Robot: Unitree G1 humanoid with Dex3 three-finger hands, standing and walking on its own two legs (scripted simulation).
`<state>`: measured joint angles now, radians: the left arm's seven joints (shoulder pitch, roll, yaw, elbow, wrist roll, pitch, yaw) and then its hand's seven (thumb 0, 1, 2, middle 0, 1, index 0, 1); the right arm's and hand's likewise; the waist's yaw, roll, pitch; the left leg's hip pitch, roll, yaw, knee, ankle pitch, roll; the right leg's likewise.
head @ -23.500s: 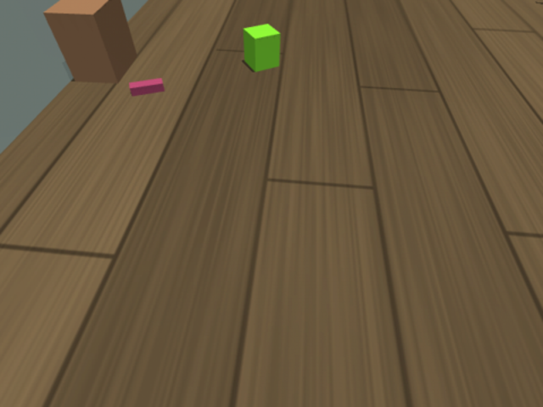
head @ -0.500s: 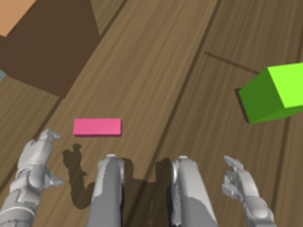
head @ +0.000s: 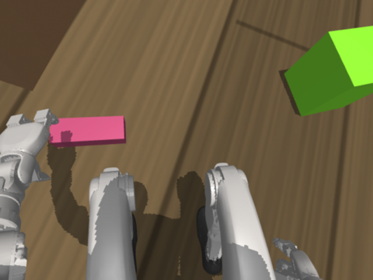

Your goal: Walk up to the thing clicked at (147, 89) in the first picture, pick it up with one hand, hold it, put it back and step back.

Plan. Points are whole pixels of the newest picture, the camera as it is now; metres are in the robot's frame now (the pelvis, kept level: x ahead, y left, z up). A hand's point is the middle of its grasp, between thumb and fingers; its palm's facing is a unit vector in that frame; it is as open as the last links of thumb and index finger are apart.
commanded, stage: rise first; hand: left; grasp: from above
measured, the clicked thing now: (90, 131) +0.49 +0.27 -0.35
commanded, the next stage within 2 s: none
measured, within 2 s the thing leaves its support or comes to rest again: neither
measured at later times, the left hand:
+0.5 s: hand (52, 144) +0.41 +0.32 -0.20, palm faces -0.46 -0.06 -0.88, open 14.2 cm
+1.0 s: hand (61, 140) +0.42 +0.31 -0.23, palm faces -0.46 -0.07 -0.88, open 14.1 cm
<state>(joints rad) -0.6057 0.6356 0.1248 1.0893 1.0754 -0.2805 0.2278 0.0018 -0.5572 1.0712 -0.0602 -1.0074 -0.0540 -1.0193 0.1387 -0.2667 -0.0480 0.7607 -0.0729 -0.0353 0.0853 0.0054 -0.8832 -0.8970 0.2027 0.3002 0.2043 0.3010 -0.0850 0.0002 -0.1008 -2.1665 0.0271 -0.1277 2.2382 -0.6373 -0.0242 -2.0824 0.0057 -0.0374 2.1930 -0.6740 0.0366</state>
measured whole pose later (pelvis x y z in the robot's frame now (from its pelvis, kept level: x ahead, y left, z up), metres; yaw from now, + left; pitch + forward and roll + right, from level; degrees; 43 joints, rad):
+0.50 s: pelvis +0.01 +0.00 -0.04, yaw -1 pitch +32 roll -7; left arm -0.77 0.70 0.12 1.32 1.30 -0.34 0.39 0.00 -0.54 1.03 -0.07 -0.98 -0.07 -0.99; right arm 0.08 -0.25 -0.02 0.78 -0.15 -0.02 0.12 0.00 -0.90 -0.90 0.20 0.30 0.20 0.30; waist -0.13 -0.03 -0.09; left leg -2.29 0.02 -0.15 2.38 -0.66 -0.02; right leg -2.19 0.01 -0.04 2.32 -0.70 0.05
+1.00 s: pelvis +0.01 +0.00 -0.06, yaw -2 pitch +33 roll -7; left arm -0.82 0.73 0.15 1.41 1.30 -0.31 0.44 0.00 -0.52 1.01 -0.07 -1.02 -0.08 -1.01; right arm 0.09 -0.25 0.01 0.80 -0.18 -0.04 0.13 0.00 -0.90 -0.90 0.20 0.30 0.20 0.30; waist -0.17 -0.03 -0.05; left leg -2.33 0.02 -0.17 2.43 -0.68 -0.04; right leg -2.24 0.02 -0.05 2.37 -0.71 0.05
